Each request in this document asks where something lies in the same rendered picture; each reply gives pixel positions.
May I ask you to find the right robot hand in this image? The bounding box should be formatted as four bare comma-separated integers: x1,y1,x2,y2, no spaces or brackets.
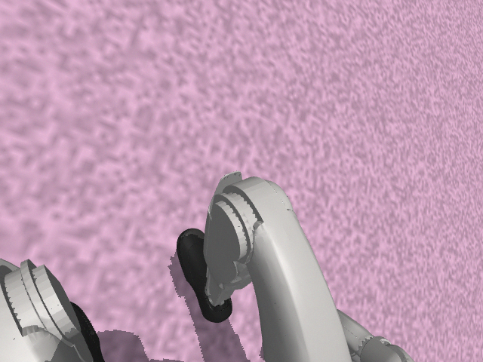
337,309,374,362

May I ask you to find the right robot foot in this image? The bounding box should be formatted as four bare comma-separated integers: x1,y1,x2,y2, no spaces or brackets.
177,229,232,323

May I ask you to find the right robot arm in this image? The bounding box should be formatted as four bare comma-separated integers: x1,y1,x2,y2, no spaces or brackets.
360,336,415,362

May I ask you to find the left robot foot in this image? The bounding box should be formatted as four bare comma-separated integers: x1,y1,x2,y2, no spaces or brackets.
71,302,105,362

